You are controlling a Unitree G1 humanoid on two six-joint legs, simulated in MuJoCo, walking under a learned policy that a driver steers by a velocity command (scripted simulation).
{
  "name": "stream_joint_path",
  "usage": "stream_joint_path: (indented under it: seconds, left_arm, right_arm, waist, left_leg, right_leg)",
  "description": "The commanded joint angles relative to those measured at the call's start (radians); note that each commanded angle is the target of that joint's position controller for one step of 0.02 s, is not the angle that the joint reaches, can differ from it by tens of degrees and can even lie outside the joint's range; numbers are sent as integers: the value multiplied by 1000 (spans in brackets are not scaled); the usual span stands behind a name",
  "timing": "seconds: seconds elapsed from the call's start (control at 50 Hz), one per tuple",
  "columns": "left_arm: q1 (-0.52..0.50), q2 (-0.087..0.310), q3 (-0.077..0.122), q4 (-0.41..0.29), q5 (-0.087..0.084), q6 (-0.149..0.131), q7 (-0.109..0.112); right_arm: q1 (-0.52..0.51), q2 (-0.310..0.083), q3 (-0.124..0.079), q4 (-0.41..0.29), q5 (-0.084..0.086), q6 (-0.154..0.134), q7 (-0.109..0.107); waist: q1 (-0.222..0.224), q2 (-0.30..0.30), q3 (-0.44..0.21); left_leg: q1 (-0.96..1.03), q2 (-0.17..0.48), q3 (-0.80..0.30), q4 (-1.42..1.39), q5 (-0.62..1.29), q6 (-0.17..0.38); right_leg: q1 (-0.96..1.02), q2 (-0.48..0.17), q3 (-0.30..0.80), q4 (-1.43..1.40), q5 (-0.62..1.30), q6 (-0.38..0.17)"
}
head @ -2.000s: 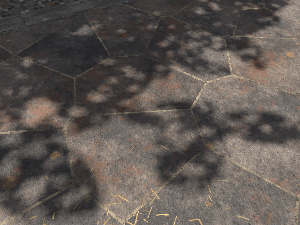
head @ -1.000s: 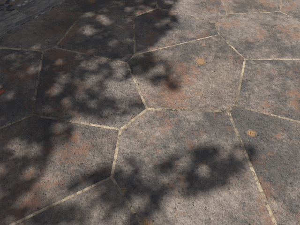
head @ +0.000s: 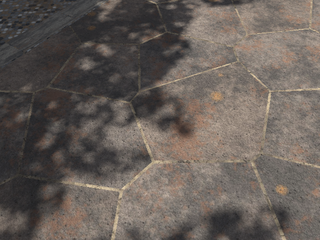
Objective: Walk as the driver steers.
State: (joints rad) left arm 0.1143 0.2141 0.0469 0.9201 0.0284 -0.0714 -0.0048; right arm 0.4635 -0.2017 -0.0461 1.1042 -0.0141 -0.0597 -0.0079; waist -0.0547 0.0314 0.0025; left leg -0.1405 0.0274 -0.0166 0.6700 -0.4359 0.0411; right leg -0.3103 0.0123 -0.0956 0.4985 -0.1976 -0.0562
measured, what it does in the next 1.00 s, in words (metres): walks ahead, turning left: left foot, then right foot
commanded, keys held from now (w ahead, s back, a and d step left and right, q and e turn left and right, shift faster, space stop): w+q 0.14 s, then q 0.86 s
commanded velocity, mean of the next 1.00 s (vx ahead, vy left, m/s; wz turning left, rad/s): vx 0.17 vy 0.00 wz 0.50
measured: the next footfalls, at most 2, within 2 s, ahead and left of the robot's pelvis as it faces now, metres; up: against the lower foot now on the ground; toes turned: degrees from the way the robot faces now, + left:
left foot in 0.40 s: +0.33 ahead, +0.09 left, +0.00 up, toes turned +15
right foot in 1.00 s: +0.34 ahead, -0.08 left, +0.00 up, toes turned +38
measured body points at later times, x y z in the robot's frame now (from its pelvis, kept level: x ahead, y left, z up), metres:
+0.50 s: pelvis +0.20 +0.02 -0.02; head +0.24 +0.04 +0.43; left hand +0.17 +0.27 -0.17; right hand +0.38 -0.20 -0.14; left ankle +0.29 +0.08 -0.73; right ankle +0.11 -0.11 -0.63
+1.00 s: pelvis +0.25 -0.01 +0.00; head +0.28 +0.00 +0.45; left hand +0.23 +0.29 -0.11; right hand +0.47 -0.21 -0.13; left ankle +0.29 +0.08 -0.73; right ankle +0.30 -0.11 -0.73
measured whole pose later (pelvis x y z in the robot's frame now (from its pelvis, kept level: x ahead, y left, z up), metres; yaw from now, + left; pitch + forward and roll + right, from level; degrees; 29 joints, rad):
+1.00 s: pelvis +0.25 -0.01 +0.00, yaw +32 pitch +2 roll -1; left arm 0.16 0.26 0.05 0.79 0.00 0.02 0.05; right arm 0.23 -0.28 -0.10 0.83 -0.01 0.05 0.01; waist -0.04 0.03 0.02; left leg -0.35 -0.19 -0.23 0.41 -0.07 0.07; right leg -0.26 0.06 0.08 0.51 -0.35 -0.02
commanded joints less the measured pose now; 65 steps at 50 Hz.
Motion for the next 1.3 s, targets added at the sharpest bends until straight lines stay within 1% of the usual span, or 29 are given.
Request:
stream_joint_path:
  seconds: [0.02,0.06,0.1,0.2,0.26,0.34,0.38,0.4,0.42,0.44,0.46,0.48,0.5,0.54,0.58,0.7,0.76,0.88,0.94,0.98,1.0,1.02,1.04,1.06,1.08,1.1,1.12,1.22,1.3]
  left_arm:
    - [291,188,48,39,3,1,15]
    - [176,99,23,12,-4,-13,10]
    - [197,60,10,33,-5,-28,19]
    - [252,61,1,63,-11,-45,33]
    - [241,73,-2,66,-15,-41,42]
    - [246,124,17,71,-22,-27,59]
    - [225,139,26,55,-24,-9,58]
    - [246,139,29,39,-26,-4,50]
    - [366,36,15,9,-23,7,41]
    - [349,78,18,-10,-20,22,38]
    - [275,83,18,-27,-16,29,37]
    - [209,88,20,-41,-8,31,37]
    - [182,100,25,-48,4,39,40]
    - [216,86,26,-46,16,75,43]
    - [218,67,22,-53,8,93,43]
    - [76,106,33,-119,4,116,45]
    - [35,113,34,-142,-2,114,48]
    - [25,117,25,-169,-19,96,54]
    - [86,125,21,-168,-34,84,58]
    - [178,132,21,-151,-35,75,66]
    - [189,183,33,-152,-24,71,75]
    - [144,287,54,-190,-7,73,81]
    - [25,294,51,-224,9,77,75]
    - [25,221,34,-228,6,75,69]
    - [-12,172,19,-230,-3,71,63]
    - [-26,162,15,-238,-7,69,59]
    - [-22,162,14,-247,-6,70,58]
    - [141,194,28,-215,-4,74,51]
    - [151,219,41,-209,0,74,41]
  right_arm:
    - [-108,-112,-25,-108,-8,-13,10]
    - [-111,-61,-21,-98,-4,-9,27]
    - [-113,-47,-24,-99,-18,9,36]
    - [-261,-14,-18,-178,-17,25,45]
    - [-359,9,1,-224,-13,24,52]
    - [-262,-52,-13,-219,-27,26,48]
    - [-110,-100,-36,-179,-37,11,40]
    - [-55,-178,-59,-177,-40,-1,29]
    - [-107,-277,-80,-206,-33,5,20]
    - [-62,-291,-86,-225,18,26,18]
    - [-157,-247,-79,-252,20,44,6]
    - [-235,-184,-61,-269,20,55,0]
    - [-265,-149,-51,-271,17,60,-4]
    - [-275,-132,-46,-276,8,59,-6]
    - [-271,-163,-55,-281,-2,51,0]
    - [-244,-199,-70,-303,0,74,0]
    - [-221,-208,-76,-307,-3,83,-2]
    - [-217,-216,-83,-321,-11,88,5]
    - [-243,-219,-85,-329,-9,95,12]
    - [-281,-214,-84,-338,5,100,16]
    - [-274,-182,-76,-348,15,98,12]
    - [-231,-123,-63,-364,31,95,7]
    - [-238,-200,-82,-348,-4,89,-1]
    - [-251,-235,-91,-346,-22,86,3]
    - [-221,-220,-90,-332,-23,90,11]
    - [-188,-208,-88,-318,-23,100,19]
    - [-168,-204,-85,-308,-20,110,30]
    - [-283,-179,-61,-356,-3,129,51]
    - [-328,-163,-45,-387,5,136,61]
  waist:
    - [126,-121,15]
    - [68,-98,85]
    - [51,-111,83]
    - [30,-92,103]
    - [42,-128,102]
    - [3,-144,16]
    - [-63,-106,-72]
    - [-89,1,-132]
    - [28,178,-227]
    - [-21,85,-380]
    - [-3,27,-258]
    - [16,-21,-114]
    - [41,-40,-52]
    - [71,-22,-51]
    - [78,-15,-78]
    - [30,57,-63]
    - [13,66,-48]
    - [10,82,-56]
    - [36,99,-64]
    - [90,90,-57]
    - [85,16,-49]
    - [49,-207,-74]
    - [36,-197,13]
    - [26,-127,14]
    - [-7,-100,17]
    - [-17,-120,6]
    - [-11,-157,-5]
    - [83,-169,-9]
    - [97,-196,-18]
  left_leg:
    - [-577,22,-41,478,-3,70]
    - [-521,62,-42,438,124,63]
    - [-501,63,-21,430,187,45]
    - [-551,41,48,306,308,14]
    - [-386,0,129,49,420,19]
    - [-226,-68,168,-28,363,78]
    - [-49,-105,146,-149,409,127]
    - [98,8,12,-205,711,174]
    - [336,309,-352,-67,1432,325]
    - [352,366,-502,-186,1240,423]
    - [222,334,-457,-266,901,401]
    - [67,277,-397,-332,724,351]
    - [-27,224,-354,-361,666,305]
    - [-134,158,-278,-383,628,252]
    - [-150,125,-260,-381,617,228]
    - [-113,90,-370,-437,149,166]
    - [-77,95,-435,-444,80,162]
    - [-49,85,-513,-413,160,169]
    - [-81,69,-546,-403,243,149]
    - [-167,17,-526,-386,183,88]
    - [-263,-55,-463,-318,28,25]
    - [-393,-196,-263,-50,-97,-35]
    - [-481,-221,-117,170,-103,-45]
    - [-406,-153,-124,305,-67,-53]
    - [-385,-149,-120,380,-11,-52]
    - [-388,-148,-109,453,25,-58]
    - [-408,-148,-88,514,32,-68]
    - [-494,-96,-31,411,20,-115]
    - [-402,-63,14,251,-3,-106]
  right_leg:
    - [409,-402,559,-337,-422,-145]
    - [268,-313,352,-379,-223,-95]
    - [252,-268,219,-382,-22,-73]
    - [248,-251,6,-309,563,-81]
    - [174,-205,-101,-261,655,-63]
    - [256,-240,-119,-40,888,-45]
    - [235,-226,-122,270,766,-21]
    - [111,-162,-140,559,411,22]
    - [-188,5,-95,923,-505,67]
    - [-237,17,100,995,-446,70]
    - [-290,-27,119,979,-355,69]
    - [-302,-59,120,896,-284,71]
    - [-278,-78,128,819,-249,73]
    - [-181,-75,124,720,-208,80]
    - [-160,-62,123,665,-181,86]
    - [-250,-51,157,508,-132,115]
    - [-267,-35,171,443,-148,115]
    - [-170,20,180,294,-216,77]
    - [-34,58,174,140,-231,46]
    - [145,66,156,-107,-126,21]
    - [246,-34,240,-246,-121,-2]
    - [305,-309,537,-329,-250,-92]
    - [148,-412,610,-347,-133,-167]
    - [86,-382,525,-297,41,-185]
    - [75,-305,405,-259,161,-152]
    - [104,-250,317,-231,238,-126]
    - [137,-224,261,-208,321,-120]
    - [340,-247,195,-142,551,-144]
    - [336,-275,150,-122,553,-148]
Over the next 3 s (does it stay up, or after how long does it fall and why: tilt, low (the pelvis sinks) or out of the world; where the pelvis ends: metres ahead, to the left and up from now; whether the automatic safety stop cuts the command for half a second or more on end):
stays up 0.61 0.40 -0.01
